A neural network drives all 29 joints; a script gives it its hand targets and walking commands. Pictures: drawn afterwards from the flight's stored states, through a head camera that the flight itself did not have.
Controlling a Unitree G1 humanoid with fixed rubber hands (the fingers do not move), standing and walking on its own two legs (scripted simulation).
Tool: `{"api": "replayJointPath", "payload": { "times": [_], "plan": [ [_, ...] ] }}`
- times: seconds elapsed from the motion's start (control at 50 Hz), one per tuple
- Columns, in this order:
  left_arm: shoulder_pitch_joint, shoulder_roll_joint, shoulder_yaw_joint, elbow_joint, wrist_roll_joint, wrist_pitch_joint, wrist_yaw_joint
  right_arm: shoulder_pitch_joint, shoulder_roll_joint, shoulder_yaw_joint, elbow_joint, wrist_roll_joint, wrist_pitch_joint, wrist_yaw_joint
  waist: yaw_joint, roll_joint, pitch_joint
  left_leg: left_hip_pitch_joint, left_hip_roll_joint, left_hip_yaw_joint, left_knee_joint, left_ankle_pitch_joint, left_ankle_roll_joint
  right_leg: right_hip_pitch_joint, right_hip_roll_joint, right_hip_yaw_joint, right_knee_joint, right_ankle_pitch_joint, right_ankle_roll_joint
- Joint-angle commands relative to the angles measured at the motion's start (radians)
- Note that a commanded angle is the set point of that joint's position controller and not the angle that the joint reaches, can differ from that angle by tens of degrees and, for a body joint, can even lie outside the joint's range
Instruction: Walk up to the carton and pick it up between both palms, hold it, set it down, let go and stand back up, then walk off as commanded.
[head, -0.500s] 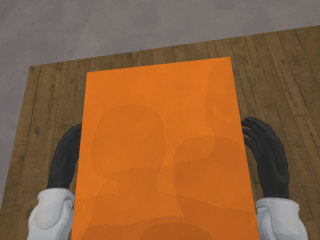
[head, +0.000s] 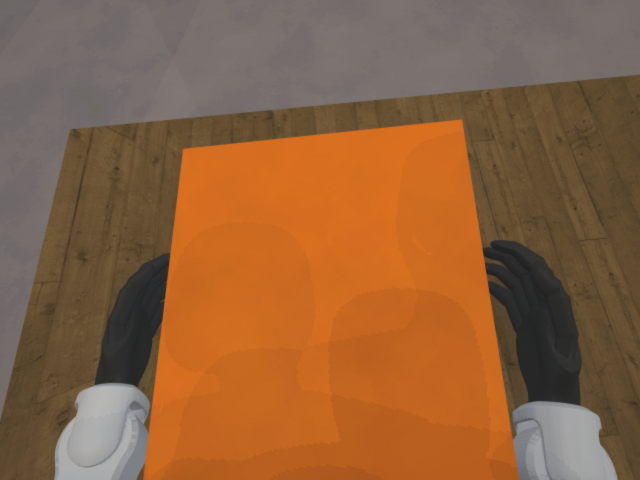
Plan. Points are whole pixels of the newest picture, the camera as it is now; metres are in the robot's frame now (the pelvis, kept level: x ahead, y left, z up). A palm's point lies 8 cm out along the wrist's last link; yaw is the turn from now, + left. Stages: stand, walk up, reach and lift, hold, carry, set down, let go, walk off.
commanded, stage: hold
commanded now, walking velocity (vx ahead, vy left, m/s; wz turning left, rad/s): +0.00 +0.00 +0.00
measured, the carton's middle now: (334, 316) +0.31 +0.00 +0.00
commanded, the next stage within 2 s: none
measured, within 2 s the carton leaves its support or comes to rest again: neither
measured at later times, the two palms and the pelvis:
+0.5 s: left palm (68, 437) +0.21 +0.19 +0.13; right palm (620, 465) +0.18 -0.16 +0.16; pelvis -0.04 +0.01 +0.01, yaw -1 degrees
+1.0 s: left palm (87, 345) +0.27 +0.18 +0.14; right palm (610, 363) +0.23 -0.17 +0.16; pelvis -0.09 +0.01 +0.00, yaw -2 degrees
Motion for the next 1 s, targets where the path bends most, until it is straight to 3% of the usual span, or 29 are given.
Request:
{"api": "replayJointPath", "payload": {
  "times": [0.0, 0.04, 0.06, 0.08, 0.1, 0.12, 0.16, 0.2, 0.22, 0.24, 0.26, 0.36, 0.42, 0.5, 0.52, 0.56, 0.62, 0.64, 0.66, 0.72, 0.74, 0.78, 0.8, 0.82, 0.86, 0.92, 0.94, 0.96, 0.98],
  "plan": [
    [0.139, -0.081, -0.467, -0.639, -0.091, -0.075, -0.108, 0.034, 0.247, 0.602, -0.469, 0.061, -0.072, 0.047, 0.054, -0.094, -0.571, 0.331, -0.090, 0.004, 0.045, 0.512, 0.040, 0.682, -0.034, 0.072, 0.220, 1.511, 0.178],
    [0.075, -0.079, -0.427, -0.604, -0.064, -0.066, -0.096, -0.037, 0.182, 0.556, -0.406, 0.077, -0.062, 0.051, 0.063, -0.037, -0.555, 0.359, -0.072, -0.003, 0.023, 0.532, 0.028, 0.639, -0.013, 0.035, 0.226, 1.396, 0.158],
    [0.056, -0.099, -0.479, -0.654, -0.097, -0.056, -0.103, -0.033, 0.193, 0.549, -0.395, 0.094, -0.055, 0.048, 0.024, -0.009, -0.572, 0.501, -0.043, -0.010, 0.076, 0.713, 0.007, 0.522, 0.015, 0.014, 0.206, 1.275, 0.157],
    [0.007, -0.145, -0.480, -0.647, -0.089, -0.060, -0.103, -0.110, 0.148, 0.524, -0.327, 0.102, -0.049, 0.066, 0.051, 0.093, -0.567, 0.803, -0.004, -0.043, 0.125, 0.919, -0.012, 0.252, 0.044, -0.015, 0.133, 0.986, 0.140],
    [-0.038, -0.173, -0.518, -0.634, -0.113, -0.046, -0.088, -0.206, 0.120, 0.469, -0.269, 0.101, -0.059, 0.080, 0.067, 0.154, -0.635, 0.965, 0.056, -0.056, 0.205, 1.127, -0.036, 0.052, 0.068, -0.015, -0.039, 0.715, 0.036],
    [-0.021, -0.152, -0.516, -0.612, -0.111, -0.038, -0.080, -0.178, 0.084, 0.427, -0.259, 0.078, -0.070, 0.087, 0.091, 0.136, -0.649, 0.958, 0.073, -0.036, 0.239, 1.195, -0.033, 0.030, 0.070, -0.019, -0.149, 0.595, -0.043],
    [-0.061, -0.126, -0.487, -0.614, -0.107, -0.038, -0.082, -0.171, 0.129, 0.453, -0.299, 0.120, -0.057, 0.088, 0.084, 0.033, -0.662, 0.760, 0.013, 0.036, 0.213, 1.009, -0.040, 0.344, 0.035, 0.009, -0.131, 0.838, -0.018],
    [-0.023, -0.142, -0.481, -0.637, -0.097, -0.026, -0.095, -0.145, 0.206, 0.514, -0.404, 0.140, -0.018, 0.080, 0.085, -0.039, -0.670, 0.700, -0.045, 0.034, 0.153, 0.820, -0.026, 0.542, 0.050, 0.046, 0.041, 1.072, 0.108],
    [-0.082, -0.156, -0.466, -0.621, -0.075, -0.012, -0.104, -0.183, 0.193, 0.478, -0.354, 0.115, 0.006, 0.080, 0.050, -0.003, -0.587, 0.807, -0.028, -0.002, 0.130, 0.856, -0.015, 0.413, 0.056, 0.035, 0.061, 0.954, 0.135],
    [-0.214, -0.148, -0.464, -0.607, -0.069, -0.008, -0.101, -0.315, 0.193, 0.464, -0.378, 0.137, 0.005, 0.082, 0.076, -0.001, -0.651, 0.759, -0.027, 0.026, 0.154, 0.816, -0.017, 0.474, 0.050, 0.036, 0.004, 0.881, 0.088],
    [-0.125, -0.143, -0.447, -0.617, -0.036, 0.011, -0.103, -0.230, 0.176, 0.434, -0.341, 0.134, 0.020, 0.088, 0.066, 0.002, -0.622, 0.809, -0.027, 0.023, 0.150, 0.849, -0.028, 0.492, 0.073, 0.041, 0.036, 0.857, 0.099],
    [-0.335, -0.132, -0.412, -0.553, -0.029, 0.079, -0.093, -0.391, 0.132, 0.359, -0.297, 0.164, 0.086, 0.098, 0.063, -0.009, -0.495, 0.731, -0.044, 0.065, 0.130, 0.602, -0.013, 0.501, 0.050, 0.039, 0.004, 0.628, 0.065],
    [-0.547, -0.133, -0.421, -0.419, -0.014, 0.143, -0.091, -0.523, 0.149, 0.283, -0.157, 0.156, 0.166, 0.109, 0.036, 0.016, -0.327, 0.659, -0.045, 0.090, 0.095, 0.351, 0.013, 0.420, 0.032, 0.027, -0.020, 0.324, 0.038],
    [-0.683, -0.160, -0.346, -0.196, 0.017, 0.258, -0.122, -0.653, 0.206, 0.244, -0.022, 0.163, 0.290, 0.122, 0.039, 0.011, -0.131, 0.602, -0.049, 0.118, 0.072, 0.100, 0.039, 0.392, -0.031, 0.035, -0.072, 0.209, 0.022],
    [-0.843, -0.162, -0.345, -0.159, 0.015, 0.308, -0.127, -0.787, 0.248, 0.206, 0.011, 0.176, 0.330, 0.126, 0.022, 0.018, -0.144, 0.584, -0.042, 0.124, 0.073, 0.061, 0.047, 0.381, -0.036, 0.032, -0.058, 0.174, 0.015],
    [-0.990, -0.266, -0.343, -0.054, 0.033, 0.377, -0.154, -0.943, 0.356, 0.222, 0.046, 0.204, 0.398, 0.163, 0.059, 0.014, -0.166, 0.549, -0.032, 0.135, 0.075, -0.014, 0.063, 0.376, -0.034, 0.032, -0.061, 0.014, -0.011],
    [-1.192, -0.350, -0.305, 0.149, 0.042, 0.410, -0.205, -1.177, 0.500, 0.209, 0.152, 0.199, 0.468, 0.222, 0.094, -0.058, -0.211, 0.457, -0.033, 0.151, 0.078, -0.156, 0.097, 0.352, -0.043, 0.035, -0.074, -0.191, -0.015],
    [-1.228, -0.358, -0.290, 0.187, 0.039, 0.434, -0.219, -1.188, 0.516, 0.186, 0.198, 0.196, 0.497, 0.229, 0.066, -0.071, -0.228, 0.439, -0.031, 0.145, 0.065, -0.183, 0.109, 0.361, -0.040, 0.025, -0.066, -0.232, -0.009],
    [-1.193, -0.365, -0.259, 0.268, 0.044, 0.428, -0.235, -1.174, 0.531, 0.196, 0.251, 0.187, 0.503, 0.240, 0.084, -0.096, -0.229, 0.429, -0.036, 0.156, 0.063, -0.193, 0.108, 0.380, -0.040, 0.022, -0.076, -0.262, -0.006],
    [-1.311, -0.365, -0.170, 0.533, 0.064, 0.410, -0.288, -1.334, 0.579, 0.134, 0.443, 0.138, 0.529, 0.256, 0.069, -0.157, -0.249, 0.354, -0.050, 0.164, 0.084, -0.253, 0.133, 0.371, -0.072, 0.050, -0.115, -0.432, -0.007],
    [-1.349, -0.370, -0.187, 0.564, 0.039, 0.395, -0.302, -1.348, 0.593, 0.105, 0.493, 0.121, 0.532, 0.256, 0.040, -0.161, -0.258, 0.374, -0.052, 0.165, 0.082, -0.250, 0.131, 0.350, -0.067, 0.036, -0.101, -0.404, -0.001],
    [-1.378, -0.367, -0.153, 0.619, 0.044, 0.373, -0.310, -1.361, 0.598, 0.072, 0.588, 0.102, 0.546, 0.260, 0.042, -0.132, -0.240, 0.333, -0.049, 0.160, 0.053, -0.295, 0.130, 0.354, -0.052, 0.014, -0.087, -0.365, 0.010],
    [-1.373, -0.382, -0.152, 0.555, 0.042, 0.357, -0.303, -1.371, 0.592, 0.083, 0.572, 0.126, 0.527, 0.268, 0.055, -0.099, -0.302, 0.355, -0.049, 0.159, 0.049, -0.246, 0.115, 0.396, -0.043, 0.000, -0.089, -0.283, 0.014],
    [-1.525, -0.378, -0.180, 0.559, 0.021, 0.317, -0.299, -1.421, 0.617, 0.046, 0.636, 0.092, 0.520, 0.266, 0.016, -0.065, -0.329, 0.353, -0.050, 0.156, 0.046, -0.266, 0.105, 0.392, -0.045, -0.011, -0.074, -0.267, 0.015],
    [-1.554, -0.382, -0.186, 0.478, 0.006, 0.284, -0.268, -1.462, 0.597, 0.061, 0.623, 0.102, 0.481, 0.271, 0.027, -0.024, -0.379, 0.368, -0.053, 0.156, 0.047, -0.226, 0.080, 0.389, -0.034, -0.026, -0.061, -0.179, 0.012],
    [-1.647, -0.435, -0.302, 0.318, -0.069, 0.256, -0.212, -1.469, 0.579, 0.098, 0.601, 0.114, 0.434, 0.274, -0.024, 0.043, -0.541, 0.467, -0.054, 0.141, 0.080, -0.102, 0.029, 0.362, -0.012, -0.045, -0.021, -0.029, 0.013],
    [-1.655, -0.452, -0.327, 0.248, -0.072, 0.255, -0.193, -1.474, 0.573, 0.107, 0.571, 0.139, 0.420, 0.279, -0.018, 0.085, -0.566, 0.507, -0.058, 0.148, 0.091, -0.070, 0.015, 0.349, -0.011, -0.050, -0.028, 0.011, 0.000],
    [-1.643, -0.456, -0.352, 0.292, -0.081, 0.252, -0.182, -1.507, 0.595, 0.150, 0.533, 0.150, 0.405, 0.275, 0.002, 0.056, -0.580, 0.505, -0.062, 0.147, 0.093, -0.080, 0.026, 0.342, -0.009, -0.044, -0.022, 0.003, 0.006],
    [-1.683, -0.438, -0.363, 0.337, -0.097, 0.255, -0.180, -1.520, 0.601, 0.147, 0.545, 0.135, 0.409, 0.266, -0.026, 0.040, -0.554, 0.466, -0.066, 0.142, 0.091, -0.132, 0.030, 0.351, -0.014, -0.039, -0.018, -0.031, 0.012]
  ]
}}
